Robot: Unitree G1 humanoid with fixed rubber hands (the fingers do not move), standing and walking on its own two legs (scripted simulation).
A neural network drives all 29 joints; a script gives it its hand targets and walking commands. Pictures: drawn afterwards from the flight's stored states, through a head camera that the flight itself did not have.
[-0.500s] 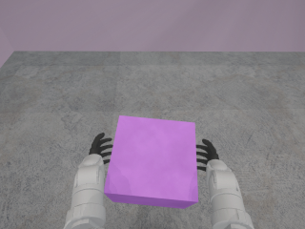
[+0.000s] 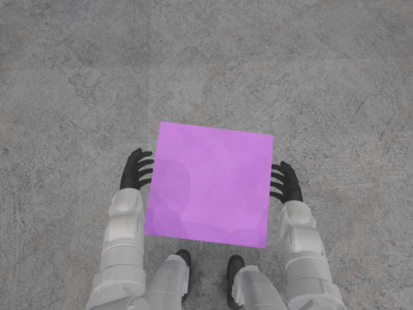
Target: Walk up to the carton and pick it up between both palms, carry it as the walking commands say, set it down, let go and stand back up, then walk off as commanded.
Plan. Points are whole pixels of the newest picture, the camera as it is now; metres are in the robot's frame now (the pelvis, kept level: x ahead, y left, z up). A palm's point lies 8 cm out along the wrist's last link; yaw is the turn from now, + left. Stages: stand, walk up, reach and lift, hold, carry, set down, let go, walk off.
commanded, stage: set down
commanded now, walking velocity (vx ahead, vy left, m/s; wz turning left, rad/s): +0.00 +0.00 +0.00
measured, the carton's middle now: (209, 185) +0.35 +0.04 -0.18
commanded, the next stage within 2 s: none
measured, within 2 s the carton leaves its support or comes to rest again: neither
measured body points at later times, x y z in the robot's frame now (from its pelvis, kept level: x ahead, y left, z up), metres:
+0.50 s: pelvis -0.04 -0.01 -0.08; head +0.20 +0.02 +0.30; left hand +0.36 +0.20 -0.18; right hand +0.38 -0.13 -0.18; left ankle +0.04 +0.12 -0.71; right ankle +0.04 -0.11 -0.71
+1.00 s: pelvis -0.05 +0.00 -0.15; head +0.23 +0.03 +0.20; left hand +0.38 +0.21 -0.27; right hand +0.40 -0.12 -0.27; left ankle +0.04 +0.12 -0.71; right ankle +0.04 -0.11 -0.71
